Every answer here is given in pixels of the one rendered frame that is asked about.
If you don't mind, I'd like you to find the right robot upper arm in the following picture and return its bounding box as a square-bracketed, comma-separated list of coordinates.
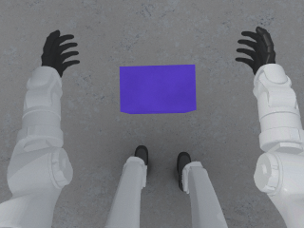
[254, 151, 304, 228]

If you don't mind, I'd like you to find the robot left forearm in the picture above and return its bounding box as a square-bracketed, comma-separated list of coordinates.
[7, 66, 64, 193]

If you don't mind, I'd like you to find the robot right forearm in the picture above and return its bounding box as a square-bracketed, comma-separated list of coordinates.
[253, 64, 304, 156]

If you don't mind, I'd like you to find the carton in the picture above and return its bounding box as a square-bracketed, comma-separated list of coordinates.
[120, 65, 197, 114]

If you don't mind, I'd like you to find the left robot upper arm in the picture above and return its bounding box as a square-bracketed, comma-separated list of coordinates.
[0, 146, 73, 228]

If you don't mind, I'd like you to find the robot left foot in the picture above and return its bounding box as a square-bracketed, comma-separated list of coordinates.
[134, 145, 148, 166]

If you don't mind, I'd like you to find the right robot hand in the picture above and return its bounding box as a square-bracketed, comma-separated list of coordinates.
[235, 27, 276, 75]

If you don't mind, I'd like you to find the left robot hand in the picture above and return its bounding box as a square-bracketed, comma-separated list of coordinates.
[41, 29, 80, 78]

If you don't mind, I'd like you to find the robot left thigh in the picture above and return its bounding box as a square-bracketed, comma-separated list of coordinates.
[104, 161, 147, 228]

